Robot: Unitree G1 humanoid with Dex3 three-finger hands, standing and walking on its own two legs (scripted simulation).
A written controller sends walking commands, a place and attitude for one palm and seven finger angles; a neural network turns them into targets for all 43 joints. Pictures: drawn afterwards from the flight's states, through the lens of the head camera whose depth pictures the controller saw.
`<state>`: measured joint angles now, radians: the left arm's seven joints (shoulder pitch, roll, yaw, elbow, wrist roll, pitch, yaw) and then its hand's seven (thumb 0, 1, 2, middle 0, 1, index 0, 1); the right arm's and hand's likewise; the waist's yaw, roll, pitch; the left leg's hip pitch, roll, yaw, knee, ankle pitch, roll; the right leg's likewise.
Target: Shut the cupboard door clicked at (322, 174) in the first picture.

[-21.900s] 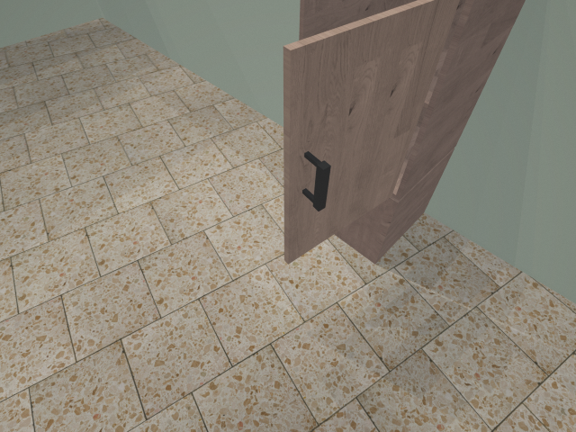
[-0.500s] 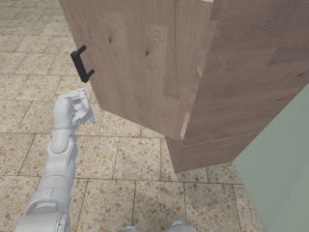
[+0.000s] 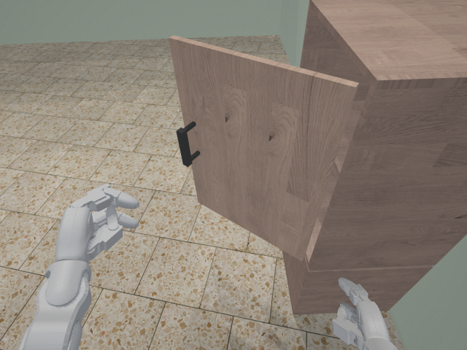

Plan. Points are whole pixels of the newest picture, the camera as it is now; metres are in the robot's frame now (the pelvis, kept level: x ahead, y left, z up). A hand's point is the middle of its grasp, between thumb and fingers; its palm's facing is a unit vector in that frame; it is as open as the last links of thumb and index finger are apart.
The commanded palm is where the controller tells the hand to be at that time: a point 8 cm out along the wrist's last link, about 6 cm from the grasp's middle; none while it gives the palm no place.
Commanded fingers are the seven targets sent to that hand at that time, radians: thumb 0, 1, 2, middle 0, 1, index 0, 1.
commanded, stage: draw the hand back to the body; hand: left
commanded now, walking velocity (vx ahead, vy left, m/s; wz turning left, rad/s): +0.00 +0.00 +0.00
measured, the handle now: (189, 144) +0.64 +0.19 -0.03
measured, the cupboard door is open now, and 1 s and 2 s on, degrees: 53 53 53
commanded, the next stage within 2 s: step back with the hand held close in 0.72 s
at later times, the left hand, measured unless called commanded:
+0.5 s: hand (26, 263) +0.18 +0.28 +0.16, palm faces +0.47 -0.77 -0.43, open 7.0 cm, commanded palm +0.13 +0.31 +0.18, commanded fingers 0.00 0.90 0.90 -0.20 -0.30 -0.20 -0.30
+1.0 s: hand (40, 254) +0.19 +0.27 +0.16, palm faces +0.44 -0.78 -0.45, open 7.4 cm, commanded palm +0.13 +0.30 +0.18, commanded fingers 0.00 0.90 0.90 -0.20 -0.30 -0.20 -0.30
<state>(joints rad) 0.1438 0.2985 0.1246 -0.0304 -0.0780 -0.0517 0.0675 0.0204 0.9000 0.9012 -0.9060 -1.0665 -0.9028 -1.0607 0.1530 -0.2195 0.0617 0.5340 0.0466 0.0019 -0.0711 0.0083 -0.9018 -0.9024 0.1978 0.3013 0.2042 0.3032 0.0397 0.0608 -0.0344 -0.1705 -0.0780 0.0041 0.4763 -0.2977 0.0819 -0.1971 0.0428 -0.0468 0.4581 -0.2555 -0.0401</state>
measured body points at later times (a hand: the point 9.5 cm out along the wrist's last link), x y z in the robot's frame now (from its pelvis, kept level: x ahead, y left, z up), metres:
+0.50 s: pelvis -0.01 +0.00 +0.00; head -0.02 -0.03 +0.45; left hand +0.15 +0.32 +0.18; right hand +0.18 -0.22 -0.09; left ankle -0.03 +0.06 -0.74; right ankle -0.01 -0.09 -0.74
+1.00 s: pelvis -0.01 +0.00 +0.00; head -0.02 -0.03 +0.45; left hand +0.16 +0.30 +0.19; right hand +0.17 -0.24 -0.09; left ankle -0.03 +0.06 -0.74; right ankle -0.01 -0.09 -0.74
